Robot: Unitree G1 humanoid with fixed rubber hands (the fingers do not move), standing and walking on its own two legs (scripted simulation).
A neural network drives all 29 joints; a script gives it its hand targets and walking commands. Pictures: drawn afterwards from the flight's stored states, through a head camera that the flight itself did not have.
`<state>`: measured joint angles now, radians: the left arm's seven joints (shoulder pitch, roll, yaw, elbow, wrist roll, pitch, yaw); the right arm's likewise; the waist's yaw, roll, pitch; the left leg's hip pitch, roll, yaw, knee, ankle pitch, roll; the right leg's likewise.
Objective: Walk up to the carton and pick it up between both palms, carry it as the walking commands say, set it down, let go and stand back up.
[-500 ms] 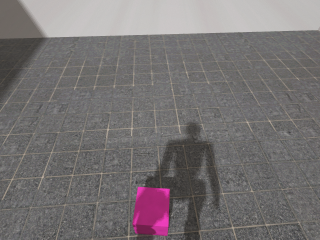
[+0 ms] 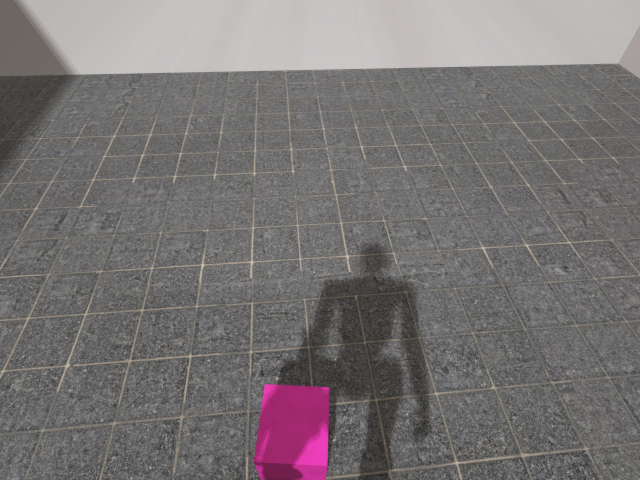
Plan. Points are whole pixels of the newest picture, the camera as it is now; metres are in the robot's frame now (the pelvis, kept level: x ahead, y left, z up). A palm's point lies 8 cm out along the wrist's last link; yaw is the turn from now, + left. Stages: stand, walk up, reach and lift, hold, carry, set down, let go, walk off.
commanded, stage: walk up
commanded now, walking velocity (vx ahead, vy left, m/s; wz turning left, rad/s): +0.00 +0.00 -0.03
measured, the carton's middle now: (295, 433) +0.40 +0.06 -0.69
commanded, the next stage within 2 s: stand in 0.08 s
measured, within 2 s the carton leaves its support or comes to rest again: neither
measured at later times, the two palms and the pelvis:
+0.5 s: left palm out of the picture +0.16 +0.23 -0.13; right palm out of the picture +0.18 -0.21 -0.14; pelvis -0.02 +0.01 -0.03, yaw +2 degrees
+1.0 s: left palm out of the picture +0.16 +0.23 -0.18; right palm out of the picture +0.15 -0.18 -0.18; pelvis -0.09 +0.04 -0.08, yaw +0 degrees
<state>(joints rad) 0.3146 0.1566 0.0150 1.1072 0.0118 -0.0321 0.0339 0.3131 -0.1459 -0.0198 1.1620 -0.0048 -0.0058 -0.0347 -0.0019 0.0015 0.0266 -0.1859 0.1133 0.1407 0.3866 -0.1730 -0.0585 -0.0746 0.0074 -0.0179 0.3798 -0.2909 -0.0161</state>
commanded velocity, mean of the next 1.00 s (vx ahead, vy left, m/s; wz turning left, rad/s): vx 0.00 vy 0.00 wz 0.00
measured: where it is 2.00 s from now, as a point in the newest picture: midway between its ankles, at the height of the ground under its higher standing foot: outside the picture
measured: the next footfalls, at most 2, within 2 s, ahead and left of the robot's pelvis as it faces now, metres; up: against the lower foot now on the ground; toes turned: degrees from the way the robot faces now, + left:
none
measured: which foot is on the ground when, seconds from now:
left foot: down 0.00-1.00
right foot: down 0.00-1.00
